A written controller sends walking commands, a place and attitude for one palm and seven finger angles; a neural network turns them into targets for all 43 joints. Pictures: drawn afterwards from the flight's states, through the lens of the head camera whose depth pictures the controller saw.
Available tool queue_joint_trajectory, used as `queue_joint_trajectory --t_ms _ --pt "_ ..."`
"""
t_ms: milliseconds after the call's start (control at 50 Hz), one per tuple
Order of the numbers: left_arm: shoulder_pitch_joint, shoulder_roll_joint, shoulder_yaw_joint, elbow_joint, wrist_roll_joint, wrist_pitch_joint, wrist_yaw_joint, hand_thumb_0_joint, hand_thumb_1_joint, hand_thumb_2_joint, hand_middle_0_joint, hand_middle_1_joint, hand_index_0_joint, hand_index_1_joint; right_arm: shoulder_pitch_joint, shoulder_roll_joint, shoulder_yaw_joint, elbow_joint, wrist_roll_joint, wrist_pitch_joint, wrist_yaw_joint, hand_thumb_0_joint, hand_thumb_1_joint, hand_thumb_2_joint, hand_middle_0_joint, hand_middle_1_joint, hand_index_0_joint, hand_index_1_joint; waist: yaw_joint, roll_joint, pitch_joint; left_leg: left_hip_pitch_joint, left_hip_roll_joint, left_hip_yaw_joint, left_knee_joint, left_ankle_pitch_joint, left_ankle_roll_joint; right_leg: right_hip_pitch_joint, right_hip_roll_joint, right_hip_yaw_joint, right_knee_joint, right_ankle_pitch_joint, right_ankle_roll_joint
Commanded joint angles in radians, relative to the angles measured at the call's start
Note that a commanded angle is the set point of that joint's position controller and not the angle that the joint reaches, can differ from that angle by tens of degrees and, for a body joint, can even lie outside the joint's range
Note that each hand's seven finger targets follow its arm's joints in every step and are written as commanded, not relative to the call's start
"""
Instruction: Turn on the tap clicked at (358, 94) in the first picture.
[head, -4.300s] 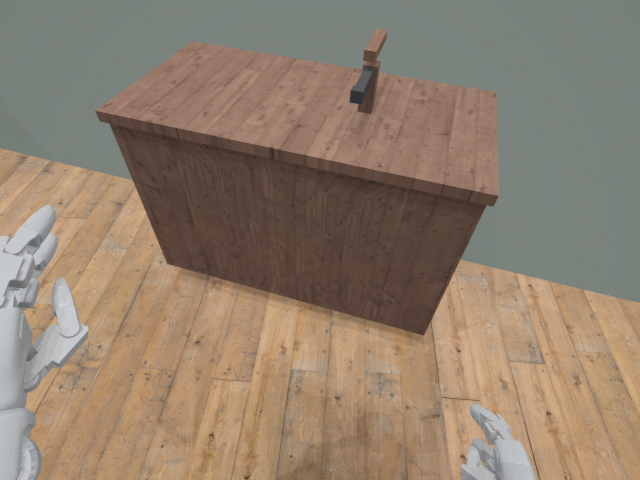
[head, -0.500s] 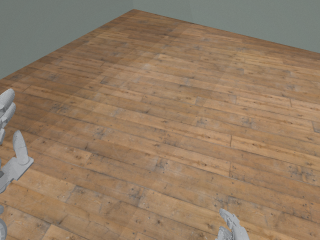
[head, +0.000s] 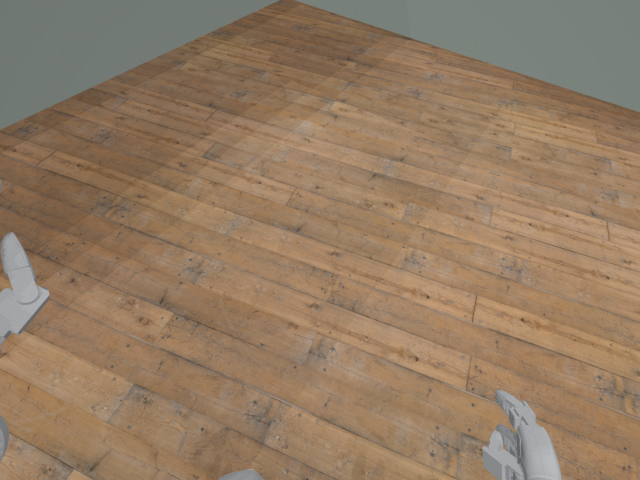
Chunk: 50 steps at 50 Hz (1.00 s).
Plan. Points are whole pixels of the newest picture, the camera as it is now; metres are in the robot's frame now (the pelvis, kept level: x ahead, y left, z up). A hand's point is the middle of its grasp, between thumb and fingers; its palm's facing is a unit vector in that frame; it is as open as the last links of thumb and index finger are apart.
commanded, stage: walk around to get in front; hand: left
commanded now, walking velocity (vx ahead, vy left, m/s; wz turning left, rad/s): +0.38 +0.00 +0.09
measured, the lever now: out of the picture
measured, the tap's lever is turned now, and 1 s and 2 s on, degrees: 0 0 0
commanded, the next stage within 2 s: walk to a spot facing it in 0.58 s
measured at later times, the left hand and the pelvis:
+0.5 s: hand (145, 211) +0.33 +0.20 +0.18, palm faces +0.46 -0.79 -0.41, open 7.4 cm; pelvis +0.14 -0.05 +0.02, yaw +7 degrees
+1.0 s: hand (155, 126) +0.43 +0.22 +0.21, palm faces +0.50 -0.74 -0.45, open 7.4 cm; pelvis +0.25 -0.04 +0.02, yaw +4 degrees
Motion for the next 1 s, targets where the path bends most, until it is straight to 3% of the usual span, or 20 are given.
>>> queue_joint_trajectory --t_ms 0,80,160,220,240,260,280,320,360,420,520,600,620,640,660,680,720,800,920,980 --pt "-0.013 0.143 0.084 -0.304 0.006 -0.062 -0.016 0.000 0.900 0.900 -0.200 -0.300 -0.200 -0.300 -0.037 -0.091 -0.018 -0.128 0.013 -0.059 0.020 0.000 -0.900 -0.900 0.200 0.300 0.200 0.300 -0.004 0.231 -0.180 0.362 0.318 -0.459 -0.324 0.190 0.197 -0.391 -0.041 0.063 0.138 0.042 0.009" --pt "0.058 0.122 0.087 -0.297 0.006 -0.053 -0.020 0.000 0.900 0.900 -0.200 -0.300 -0.200 -0.300 -0.044 -0.079 0.001 -0.118 0.009 -0.090 0.027 0.000 -0.900 -0.900 0.200 0.300 0.200 0.300 0.012 0.284 -0.165 0.144 0.232 -0.223 -0.399 0.058 0.119 -0.143 -0.023 -0.038 -0.144 0.210 0.020" --pt "0.040 0.097 0.078 -0.168 -0.001 -0.037 -0.026 0.000 0.900 0.900 -0.200 -0.300 -0.200 -0.300 -0.031 -0.073 0.008 -0.106 0.000 -0.085 0.006 0.000 -0.900 -0.900 0.200 0.300 0.200 0.300 0.009 0.220 -0.142 0.121 0.238 -0.185 -0.371 0.008 0.102 -0.008 0.025 -0.104 -0.379 0.206 0.029" --pt "-0.020 0.101 0.063 -0.113 0.007 -0.014 -0.026 0.000 0.900 0.900 -0.200 -0.300 -0.200 -0.300 -0.047 -0.065 0.015 -0.099 0.003 -0.069 -0.006 0.000 -0.900 -0.900 0.200 0.300 0.200 0.300 0.018 0.169 -0.169 0.085 0.185 -0.129 -0.168 -0.053 0.058 0.188 0.064 -0.148 -0.586 0.254 0.020" --pt "-0.042 0.114 0.061 -0.096 0.013 -0.002 -0.025 0.000 0.900 0.900 -0.200 -0.300 -0.200 -0.300 -0.044 -0.055 0.017 -0.093 0.006 -0.060 -0.007 0.000 -0.900 -0.900 0.200 0.300 0.200 0.300 0.024 0.040 -0.193 0.007 0.135 -0.086 0.044 -0.076 0.036 0.289 0.009 -0.053 -0.661 0.223 -0.012" --pt "-0.067 0.152 0.072 -0.099 0.024 0.006 -0.021 0.000 0.900 0.900 -0.200 -0.300 -0.200 -0.300 -0.041 -0.029 0.019 -0.104 0.010 -0.050 -0.003 0.000 -0.900 -0.900 0.200 0.300 0.200 0.300 0.024 -0.257 -0.214 -0.230 0.016 -0.020 0.382 -0.204 -0.007 0.421 -0.227 0.330 -0.765 0.211 -0.117" --pt "-0.036 0.167 0.093 -0.070 0.012 0.016 -0.017 0.000 0.900 0.900 -0.200 -0.300 -0.200 -0.300 -0.077 -0.053 0.025 -0.123 0.007 -0.057 0.001 0.000 -0.900 -0.900 0.200 0.300 0.200 0.300 0.044 -0.281 -0.184 -0.407 -0.044 -0.129 0.586 -0.319 -0.031 0.454 -0.371 0.590 -0.833 0.282 -0.207" --pt "-0.063 0.159 0.072 -0.101 -0.004 -0.003 -0.030 0.000 0.900 0.900 -0.200 -0.300 -0.200 -0.300 -0.073 -0.077 0.014 -0.098 0.010 -0.056 0.016 0.000 -0.900 -0.900 0.200 0.300 0.200 0.300 0.025 -0.199 -0.122 -0.413 0.027 -0.207 0.708 -0.173 -0.055 0.350 -0.363 0.503 -0.855 0.142 -0.202" --pt "-0.049 0.159 0.078 -0.157 0.007 -0.024 -0.031 0.000 0.900 0.900 -0.200 -0.300 -0.200 -0.300 -0.101 -0.074 0.022 -0.085 0.010 -0.034 0.015 0.000 -0.900 -0.900 0.200 0.300 0.200 0.300 0.018 -0.085 -0.081 -0.390 0.055 -0.188 0.699 -0.099 -0.076 0.269 -0.304 0.259 -0.841 0.289 -0.172" --pt "-0.039 0.162 0.086 -0.224 0.009 -0.032 -0.021 0.000 0.900 0.900 -0.200 -0.300 -0.200 -0.300 -0.088 -0.078 0.014 -0.104 0.007 -0.021 0.014 0.000 -0.900 -0.900 0.200 0.300 0.200 0.300 0.006 -0.042 -0.093 -0.295 0.076 -0.152 0.476 -0.055 -0.072 0.223 -0.283 0.080 -0.838 0.385 -0.161" --pt "0.065 0.150 0.112 -0.283 -0.001 -0.029 0.013 0.000 0.900 0.900 -0.200 -0.300 -0.200 -0.300 -0.055 -0.056 0.003 -0.167 0.002 -0.026 0.012 0.000 -0.900 -0.900 0.200 0.300 0.200 0.300 0.048 -0.072 -0.132 -0.133 0.027 -0.003 0.068 -0.039 -0.051 0.294 -0.258 0.002 -0.760 0.556 -0.162" --pt "0.002 0.120 0.074 -0.261 0.002 -0.024 0.025 0.000 0.900 0.900 -0.200 -0.300 -0.200 -0.300 0.002 -0.067 -0.012 -0.170 0.001 -0.026 -0.002 0.000 -0.900 -0.900 0.200 0.300 0.200 0.300 0.001 -0.037 -0.181 0.151 -0.044 0.065 -0.140 0.074 -0.044 0.219 -0.186 -0.100 -0.499 0.565 -0.095" --pt "-0.023 0.128 0.075 -0.258 0.005 -0.035 0.024 0.000 0.900 0.900 -0.200 -0.300 -0.200 -0.300 0.014 -0.084 -0.022 -0.172 0.005 -0.028 -0.009 0.000 -0.900 -0.900 0.200 0.300 0.200 0.300 -0.020 0.074 -0.216 0.313 -0.009 -0.010 -0.172 0.093 -0.008 0.102 -0.152 -0.120 -0.302 0.550 -0.055" --pt "-0.031 0.121 0.079 -0.261 0.003 -0.046 0.024 0.000 0.900 0.900 -0.200 -0.300 -0.200 -0.300 0.003 -0.109 -0.028 -0.178 0.007 -0.028 -0.007 0.000 -0.900 -0.900 0.200 0.300 0.200 0.300 -0.020 0.327 -0.252 0.439 0.188 -0.344 -0.240 0.222 0.096 -0.079 -0.027 -0.137 -0.040 0.222 0.000" --pt "-0.071 0.133 0.077 -0.254 0.003 -0.059 0.022 0.000 0.900 0.900 -0.200 -0.300 -0.200 -0.300 -0.007 -0.107 -0.015 -0.184 0.008 -0.033 0.007 0.000 -0.900 -0.900 0.200 0.300 0.200 0.300 -0.010 0.382 -0.243 0.466 0.363 -0.661 -0.298 0.465 0.212 -0.232 0.058 -0.036 0.146 -0.115 0.003" --pt "-0.064 0.213 0.113 -0.203 0.008 -0.062 0.002 0.000 0.900 0.900 -0.200 -0.300 -0.200 -0.300 -0.037 -0.102 -0.003 -0.160 0.000 -0.042 0.008 0.000 -0.900 -0.900 0.200 0.300 0.200 0.300 -0.003 0.307 -0.234 0.408 0.398 -0.695 -0.309 0.391 0.225 -0.283 0.027 0.068 0.237 -0.076 -0.004" --pt "-0.066 0.190 0.116 -0.265 0.006 -0.066 -0.014 0.000 0.900 0.900 -0.200 -0.300 -0.200 -0.300 -0.052 -0.098 -0.015 -0.142 0.014 -0.038 0.016 0.000 -0.900 -0.900 0.200 0.300 0.200 0.300 -0.003 0.209 -0.204 0.336 0.373 -0.521 -0.299 0.293 0.216 -0.334 -0.012 0.095 0.254 -0.003 0.005" --pt "0.011 0.128 0.076 -0.377 0.004 -0.064 -0.031 0.000 0.900 0.900 -0.200 -0.300 -0.200 -0.300 -0.054 -0.083 0.006 -0.138 0.003 -0.064 0.036 0.000 -0.900 -0.900 0.200 0.300 0.200 0.300 0.013 0.305 -0.196 0.175 0.271 -0.179 -0.337 0.270 0.100 -0.180 -0.003 0.016 -0.011 0.167 0.014" --pt "-0.042 0.096 0.065 -0.138 0.003 -0.028 -0.040 0.000 0.900 0.900 -0.200 -0.300 -0.200 -0.300 -0.033 -0.082 0.011 -0.130 -0.002 -0.088 0.025 0.000 -0.900 -0.900 0.200 0.300 0.200 0.300 0.013 0.242 -0.148 0.148 0.339 -0.078 -0.341 0.190 0.055 -0.061 0.041 -0.051 -0.296 0.187 0.038" --pt "-0.107 0.074 0.021 -0.104 0.009 -0.006 -0.049 0.000 0.900 0.900 -0.200 -0.300 -0.200 -0.300 -0.040 -0.079 0.012 -0.139 0.007 -0.087 0.028 0.000 -0.900 -0.900 0.200 0.300 0.200 0.300 0.021 0.217 -0.150 0.176 0.317 -0.009 -0.217 0.134 0.007 0.010 0.071 -0.088 -0.452 0.232 0.041"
